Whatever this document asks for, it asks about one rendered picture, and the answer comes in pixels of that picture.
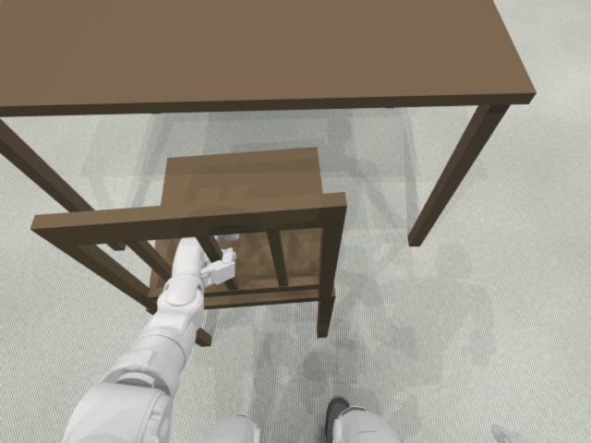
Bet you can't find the left robot thigh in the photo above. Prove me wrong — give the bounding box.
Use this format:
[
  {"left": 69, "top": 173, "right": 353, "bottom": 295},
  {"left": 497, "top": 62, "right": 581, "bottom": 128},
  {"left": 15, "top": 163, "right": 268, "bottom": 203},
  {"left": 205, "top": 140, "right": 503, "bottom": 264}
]
[{"left": 200, "top": 415, "right": 260, "bottom": 443}]

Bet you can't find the left robot upper arm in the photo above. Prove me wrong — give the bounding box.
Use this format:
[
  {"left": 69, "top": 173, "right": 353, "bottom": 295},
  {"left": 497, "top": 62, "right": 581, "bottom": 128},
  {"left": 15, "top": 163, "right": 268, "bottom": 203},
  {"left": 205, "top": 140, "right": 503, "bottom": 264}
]
[{"left": 66, "top": 381, "right": 173, "bottom": 443}]

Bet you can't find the robot right hand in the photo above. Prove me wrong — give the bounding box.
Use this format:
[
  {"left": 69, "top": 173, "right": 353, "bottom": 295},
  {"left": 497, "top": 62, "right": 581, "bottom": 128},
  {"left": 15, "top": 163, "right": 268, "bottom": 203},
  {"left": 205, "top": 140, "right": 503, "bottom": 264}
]
[{"left": 491, "top": 425, "right": 528, "bottom": 443}]

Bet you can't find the robot left hand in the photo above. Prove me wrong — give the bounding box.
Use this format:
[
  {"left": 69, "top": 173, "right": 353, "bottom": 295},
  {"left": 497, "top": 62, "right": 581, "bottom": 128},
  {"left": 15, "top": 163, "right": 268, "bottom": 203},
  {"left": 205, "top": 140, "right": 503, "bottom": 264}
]
[{"left": 172, "top": 233, "right": 239, "bottom": 288}]

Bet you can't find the robot right foot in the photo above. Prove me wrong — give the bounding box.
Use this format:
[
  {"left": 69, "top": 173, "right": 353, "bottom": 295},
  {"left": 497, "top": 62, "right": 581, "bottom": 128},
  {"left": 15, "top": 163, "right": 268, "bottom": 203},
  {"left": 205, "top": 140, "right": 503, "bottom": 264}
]
[{"left": 325, "top": 398, "right": 350, "bottom": 443}]

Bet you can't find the table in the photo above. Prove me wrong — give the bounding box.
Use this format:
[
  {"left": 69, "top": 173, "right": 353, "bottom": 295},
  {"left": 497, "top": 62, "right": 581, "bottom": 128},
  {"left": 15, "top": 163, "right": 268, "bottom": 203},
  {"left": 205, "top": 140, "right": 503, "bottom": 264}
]
[{"left": 0, "top": 0, "right": 537, "bottom": 251}]

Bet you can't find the robot left forearm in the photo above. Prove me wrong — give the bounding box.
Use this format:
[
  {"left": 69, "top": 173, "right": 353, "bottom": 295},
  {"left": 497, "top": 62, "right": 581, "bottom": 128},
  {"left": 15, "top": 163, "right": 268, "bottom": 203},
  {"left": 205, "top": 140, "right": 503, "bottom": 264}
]
[{"left": 62, "top": 274, "right": 204, "bottom": 443}]

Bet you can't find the chair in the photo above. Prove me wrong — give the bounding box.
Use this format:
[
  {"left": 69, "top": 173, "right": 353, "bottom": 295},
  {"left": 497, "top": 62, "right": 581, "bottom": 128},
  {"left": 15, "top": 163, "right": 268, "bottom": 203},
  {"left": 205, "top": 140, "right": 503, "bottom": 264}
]
[{"left": 30, "top": 147, "right": 347, "bottom": 347}]

